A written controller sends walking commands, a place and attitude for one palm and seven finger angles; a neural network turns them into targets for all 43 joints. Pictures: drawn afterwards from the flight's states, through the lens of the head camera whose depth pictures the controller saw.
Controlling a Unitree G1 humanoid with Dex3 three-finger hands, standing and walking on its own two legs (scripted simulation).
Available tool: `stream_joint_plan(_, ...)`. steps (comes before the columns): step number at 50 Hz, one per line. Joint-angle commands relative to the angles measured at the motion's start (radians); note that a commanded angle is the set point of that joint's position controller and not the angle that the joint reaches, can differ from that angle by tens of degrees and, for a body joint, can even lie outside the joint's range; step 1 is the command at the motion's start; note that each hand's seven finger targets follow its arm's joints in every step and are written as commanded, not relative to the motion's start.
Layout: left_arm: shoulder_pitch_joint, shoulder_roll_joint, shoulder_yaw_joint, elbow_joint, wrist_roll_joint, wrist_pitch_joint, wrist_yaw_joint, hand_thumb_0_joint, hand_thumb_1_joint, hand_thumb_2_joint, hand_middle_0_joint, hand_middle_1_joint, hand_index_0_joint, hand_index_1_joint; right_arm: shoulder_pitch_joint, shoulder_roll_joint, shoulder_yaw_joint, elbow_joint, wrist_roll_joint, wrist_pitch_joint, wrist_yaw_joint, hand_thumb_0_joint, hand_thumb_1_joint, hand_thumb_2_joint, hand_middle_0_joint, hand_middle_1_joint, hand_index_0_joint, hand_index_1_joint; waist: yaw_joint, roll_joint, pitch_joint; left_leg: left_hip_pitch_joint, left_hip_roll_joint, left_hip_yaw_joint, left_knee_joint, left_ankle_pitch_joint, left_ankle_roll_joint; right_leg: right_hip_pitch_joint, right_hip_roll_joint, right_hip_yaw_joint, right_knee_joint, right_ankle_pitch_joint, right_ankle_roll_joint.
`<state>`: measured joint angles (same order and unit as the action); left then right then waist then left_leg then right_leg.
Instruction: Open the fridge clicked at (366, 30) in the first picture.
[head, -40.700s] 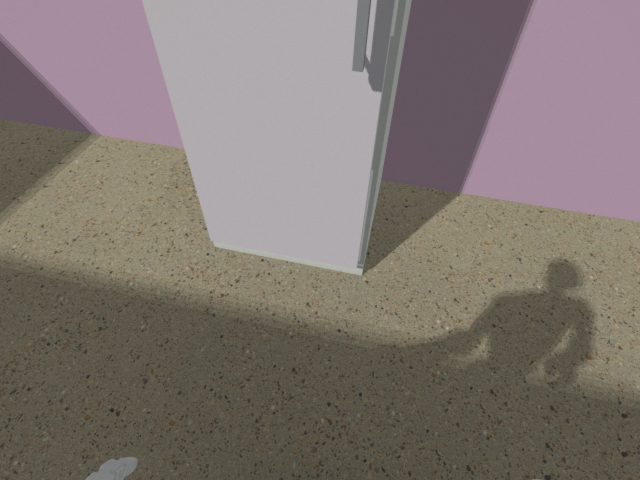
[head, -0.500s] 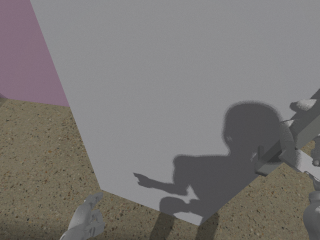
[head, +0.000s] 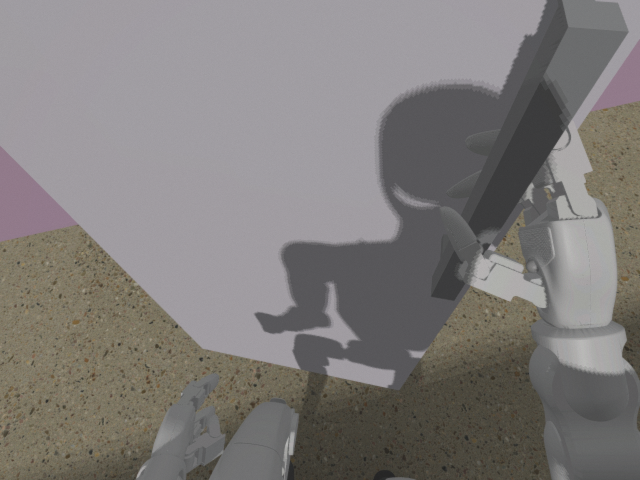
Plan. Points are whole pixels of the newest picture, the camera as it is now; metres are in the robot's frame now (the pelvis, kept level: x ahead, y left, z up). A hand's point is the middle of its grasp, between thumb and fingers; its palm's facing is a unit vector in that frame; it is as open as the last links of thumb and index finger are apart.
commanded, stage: walk backward, drawing the door open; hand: right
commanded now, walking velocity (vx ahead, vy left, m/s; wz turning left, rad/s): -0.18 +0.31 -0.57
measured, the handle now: (486, 183) +0.33 -0.10 +0.23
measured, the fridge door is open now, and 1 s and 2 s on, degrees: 27 54 68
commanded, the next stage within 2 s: stop walking and hold the door back in 1.42 s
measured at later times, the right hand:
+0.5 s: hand (409, 381) +0.18 -0.04 +0.21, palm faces +0.34 +0.93 -0.18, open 7.5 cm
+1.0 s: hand out of the picture +0.08 +0.04 +0.21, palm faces +0.76 +0.61 -0.22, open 7.1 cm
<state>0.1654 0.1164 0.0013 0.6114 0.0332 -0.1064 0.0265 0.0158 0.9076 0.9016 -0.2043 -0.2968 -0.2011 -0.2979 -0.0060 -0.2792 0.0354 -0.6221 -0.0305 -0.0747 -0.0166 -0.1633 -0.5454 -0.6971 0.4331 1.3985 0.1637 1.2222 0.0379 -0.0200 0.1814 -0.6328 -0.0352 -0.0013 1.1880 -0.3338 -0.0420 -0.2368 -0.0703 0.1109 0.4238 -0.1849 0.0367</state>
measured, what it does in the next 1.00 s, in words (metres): steps to the left, turning right: left foot, then right foot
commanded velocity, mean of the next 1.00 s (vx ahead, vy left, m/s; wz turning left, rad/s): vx -0.15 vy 0.31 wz -0.66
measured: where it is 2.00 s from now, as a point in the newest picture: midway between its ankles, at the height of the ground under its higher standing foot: outside the picture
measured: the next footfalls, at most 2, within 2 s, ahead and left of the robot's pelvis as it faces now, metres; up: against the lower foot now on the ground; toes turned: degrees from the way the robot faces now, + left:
left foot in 0.20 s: +0.04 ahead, +0.22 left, +0.00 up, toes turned -9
right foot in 0.50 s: -0.08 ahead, +0.08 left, +0.00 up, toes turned -26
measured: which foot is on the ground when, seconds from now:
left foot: up 0.00-0.18, down 0.20-0.50, up 0.52-0.84, down 0.86-1.00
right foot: down 0.00-0.20, up 0.22-0.48, down 0.50-0.84, up 0.86-1.00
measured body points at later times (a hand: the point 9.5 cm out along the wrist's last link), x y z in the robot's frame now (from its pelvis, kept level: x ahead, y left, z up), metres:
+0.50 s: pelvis -0.06 +0.16 -0.02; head +0.01 +0.14 +0.42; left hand +0.20 +0.35 -0.10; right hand +0.16 -0.09 +0.22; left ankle +0.00 +0.23 -0.75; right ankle -0.11 +0.10 -0.75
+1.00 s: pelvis -0.04 +0.35 -0.02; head +0.00 +0.33 +0.43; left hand +0.25 +0.44 -0.11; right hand +0.04 +0.01 +0.22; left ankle +0.06 +0.45 -0.75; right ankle -0.12 +0.28 -0.66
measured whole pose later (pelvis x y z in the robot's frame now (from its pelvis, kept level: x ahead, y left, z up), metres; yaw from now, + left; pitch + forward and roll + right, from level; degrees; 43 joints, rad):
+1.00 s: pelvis -0.04 +0.35 -0.02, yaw -39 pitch -2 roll +0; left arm 0.08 0.21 0.05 0.65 0.00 -0.06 0.07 0.02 0.91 0.90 -0.21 -0.30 -0.20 -0.30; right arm 0.01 -0.29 -0.24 -0.52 0.08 -0.07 -0.08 -0.10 -0.60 -0.86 0.46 1.40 0.16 1.31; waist 0.04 -0.02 0.16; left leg -0.26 0.08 0.09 0.54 -0.25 -0.02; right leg -0.52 -0.01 -0.04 1.20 -0.57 0.04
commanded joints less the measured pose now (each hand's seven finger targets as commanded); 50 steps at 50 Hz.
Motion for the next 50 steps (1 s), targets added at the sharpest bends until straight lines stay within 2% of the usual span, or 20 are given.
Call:
stream_joint_plan(1,-0.089,0.164,0.085,-0.106,-0.028,-0.058,0.001,0.000,0.900,0.900,-0.200,-0.300,-0.200,-0.300,-0.278,-0.012,-0.094,-0.257,0.023,-0.103,-0.026,0.000,-0.900,-0.900,0.450,1.400,0.450,1.400,-0.014,-0.213,-0.387,0.125,0.002,-0.023,-0.214,0.032,-0.019,0.257,-0.161,0.137,-0.072,0.402,-0.118)
stream_joint_plan(7,-0.159,0.154,0.070,-0.124,-0.042,-0.068,0.004,0.000,0.900,0.900,-0.200,-0.300,-0.200,-0.300,-0.282,-0.066,-0.175,-0.212,0.054,-0.114,-0.056,0.000,-0.900,-0.900,0.450,1.400,0.450,1.400,-0.032,-0.243,-0.393,0.511,-0.018,-0.004,-0.721,0.027,-0.020,0.056,-0.157,0.212,0.002,0.271,-0.136)
stream_joint_plan(8,-0.155,0.145,0.065,-0.122,-0.047,-0.065,0.004,0.000,0.900,0.900,-0.200,-0.300,-0.200,-0.300,-0.277,-0.089,-0.200,-0.206,0.054,-0.119,-0.062,0.000,-0.900,-0.900,0.450,1.400,0.450,1.400,-0.039,-0.159,-0.405,0.593,0.010,-0.003,-0.871,0.162,-0.018,0.027,-0.099,0.159,0.066,0.190,-0.101)
stream_joint_plan(10,-0.162,0.101,0.054,-0.140,-0.059,-0.046,0.003,0.000,0.900,0.900,-0.200,-0.300,-0.200,-0.300,-0.268,-0.203,-0.282,-0.240,0.047,-0.122,-0.077,0.000,-0.900,-0.900,0.450,1.400,0.450,1.400,-0.040,0.290,-0.431,0.602,0.272,-0.144,-0.897,0.559,0.099,-0.143,0.129,-0.082,0.496,-0.373,-0.022)
stream_joint_plan(11,-0.205,0.091,0.043,-0.143,-0.049,-0.044,0.019,0.000,0.900,0.900,-0.200,-0.300,-0.200,-0.300,-0.275,-0.209,-0.307,-0.242,0.054,-0.127,-0.081,0.000,-0.900,-0.900,0.450,1.400,0.450,1.400,-0.065,0.327,-0.408,0.505,0.382,-0.209,-0.867,0.668,0.167,-0.224,0.128,-0.062,0.762,-0.489,-0.032)
stream_joint_plan(14,-0.198,0.101,0.050,-0.158,-0.030,-0.013,0.041,0.000,0.900,0.900,-0.200,-0.300,-0.200,-0.300,-0.190,-0.135,-0.306,-0.254,0.068,-0.130,-0.067,0.000,-0.900,-0.900,0.450,1.400,0.450,1.400,-0.042,0.251,-0.399,0.586,0.328,-0.055,-0.756,0.660,0.220,-0.278,0.056,-0.080,0.867,-0.361,-0.013)
stream_joint_plan(19,-0.168,0.097,0.031,-0.186,-0.006,0.004,0.067,0.000,0.900,0.900,-0.200,-0.300,-0.200,-0.300,-0.179,-0.116,-0.296,-0.227,0.077,-0.139,-0.080,0.000,-0.900,-0.900,0.450,1.400,0.450,1.400,-0.055,0.195,-0.405,0.653,0.311,0.019,-0.746,0.709,0.223,-0.203,0.056,-0.210,0.443,-0.353,-0.021)
stream_joint_plan(23,-0.056,0.128,0.053,-0.181,-0.014,-0.017,0.069,0.000,0.900,0.900,-0.200,-0.300,-0.200,-0.300,-0.245,-0.074,-0.209,-0.228,0.078,-0.134,-0.075,0.000,-0.900,-0.900,0.450,1.400,0.450,1.400,0.001,0.080,-0.468,0.551,0.248,0.069,-0.542,0.730,0.160,0.082,0.036,-0.217,-0.018,-0.048,-0.034)
stream_joint_plan(24,-0.026,0.165,0.072,-0.186,-0.016,-0.020,0.068,0.000,0.900,0.900,-0.200,-0.300,-0.200,-0.300,-0.288,-0.058,-0.181,-0.240,0.080,-0.138,-0.073,0.000,-0.900,-0.900,0.450,1.400,0.450,1.400,0.040,-0.045,-0.483,0.286,0.176,0.123,-0.341,0.496,0.091,0.352,-0.095,-0.020,-0.109,0.278,-0.075)
stream_joint_plan(25,-0.053,0.203,0.090,-0.196,-0.007,-0.025,0.061,0.000,0.900,0.900,-0.200,-0.300,-0.200,-0.300,-0.275,-0.047,-0.149,-0.234,0.076,-0.158,-0.060,0.000,-0.900,-0.900,0.450,1.400,0.450,1.400,0.008,-0.244,-0.445,-0.063,0.049,0.087,-0.164,-0.112,0.002,0.576,-0.417,0.380,-0.110,0.816,-0.189)
stream_joint_plan(26,-0.030,0.185,0.076,-0.171,0.008,-0.029,0.037,0.000,0.900,0.900,-0.200,-0.300,-0.200,-0.300,-0.306,-0.073,-0.175,-0.221,0.033,-0.185,-0.048,0.000,-0.900,-0.900,0.450,1.400,0.450,1.400,-0.007,-0.159,-0.446,-0.121,0.039,-0.046,-0.021,-0.260,-0.002,0.594,-0.503,0.489,-0.031,1.039,-0.274)
stream_joint_plan(27,-0.077,0.172,0.065,-0.160,0.005,-0.039,0.023,0.000,0.900,0.900,-0.200,-0.300,-0.200,-0.300,-0.350,-0.111,-0.206,-0.250,0.031,-0.193,-0.034,0.000,-0.900,-0.900,0.450,1.400,0.450,1.400,-0.003,-0.064,-0.424,-0.163,0.053,-0.099,0.025,-0.195,0.024,0.556,-0.478,0.441,-0.018,0.952,-0.270)
stream_joint_plan(33,-0.090,0.185,0.089,-0.090,-0.025,-0.054,0.020,0.000,0.900,0.900,-0.200,-0.300,-0.200,-0.300,-0.289,-0.037,-0.163,-0.191,0.050,-0.135,-0.026,0.000,-0.900,-0.900,0.450,1.400,0.450,1.400,-0.026,-0.175,-0.373,0.186,0.053,-0.044,-0.239,0.055,-0.002,0.180,-0.221,0.048,-0.037,0.456,-0.117)
stream_joint_plan(39,-0.146,0.178,0.069,-0.118,-0.050,-0.057,0.021,0.000,0.900,0.900,-0.200,-0.300,-0.200,-0.300,-0.288,-0.112,-0.254,-0.141,0.078,-0.121,-0.050,0.000,-0.900,-0.900,0.450,1.400,0.450,1.400,-0.037,-0.253,-0.354,0.522,0.004,0.043,-0.631,0.005,-0.035,-0.044,-0.187,0.107,-0.014,0.098,-0.131)
stream_joint_plan(41,-0.125,0.150,0.058,-0.115,-0.062,-0.048,0.020,0.000,0.900,0.900,-0.200,-0.300,-0.200,-0.300,-0.294,-0.153,-0.285,-0.158,0.077,-0.119,-0.060,0.000,-0.900,-0.900,0.450,1.400,0.450,1.400,-0.034,-0.046,-0.375,0.603,0.060,0.036,-0.868,0.169,-0.024,-0.062,-0.037,0.018,0.168,-0.057,-0.068)
stream_joint_plan(42,-0.128,0.116,0.050,-0.121,-0.063,-0.039,0.022,0.000,0.900,0.900,-0.200,-0.300,-0.200,-0.300,-0.279,-0.227,-0.344,-0.164,0.076,-0.113,-0.070,0.000,-0.900,-0.900,0.450,1.400,0.450,1.400,-0.034,0.269,-0.386,0.621,0.238,-0.093,-0.932,0.273,0.046,-0.176,0.094,-0.120,0.434,-0.341,-0.021)
stream_joint_plan(43,-0.175,0.112,0.053,-0.133,-0.053,-0.036,0.036,0.000,0.900,0.900,-0.200,-0.300,-0.200,-0.300,-0.256,-0.269,-0.391,-0.178,0.074,-0.112,-0.075,0.000,-0.900,-0.900,0.450,1.400,0.450,1.400,-0.069,0.393,-0.385,0.497,0.391,-0.227,-0.926,0.339,0.147,-0.248,0.113,-0.103,0.771,-0.488,-0.025)
stream_joint_plan(44,-0.175,0.103,0.032,-0.114,-0.035,-0.034,0.045,0.000,0.900,0.900,-0.200,-0.300,-0.200,-0.300,-0.281,-0.257,-0.403,-0.171,0.073,-0.115,-0.084,0.000,-0.900,-0.900,0.450,1.400,0.450,1.400,-0.063,0.267,-0.369,0.471,0.422,-0.159,-0.884,0.407,0.192,-0.296,0.075,-0.071,0.901,-0.471,-0.032)
stream_joint_plan(47,-0.186,0.121,0.050,-0.133,-0.036,-0.007,0.052,0.000,0.900,0.900,-0.200,-0.300,-0.200,-0.300,-0.187,-0.212,-0.402,-0.222,0.095,-0.119,-0.080,0.000,-0.900,-0.900,0.450,1.400,0.450,1.400,-0.047,0.224,-0.369,0.610,0.368,-0.036,-0.773,0.562,0.238,-0.353,0.034,-0.127,0.899,-0.408,0.004)
stream_joint_plan(50,-0.183,0.118,0.038,-0.153,-0.032,0.017,0.064,0.000,0.900,0.900,-0.200,-0.300,-0.200,-0.300,-0.176,-0.189,-0.389,-0.192,0.109,-0.115,-0.087,0.000,-0.900,-0.900,0.450,1.400,0.450,1.400,-0.044,0.207,-0.347,0.580,0.335,0.086,-0.749,0.587,0.211,-0.211,0.028,-0.207,0.557,-0.389,-0.007)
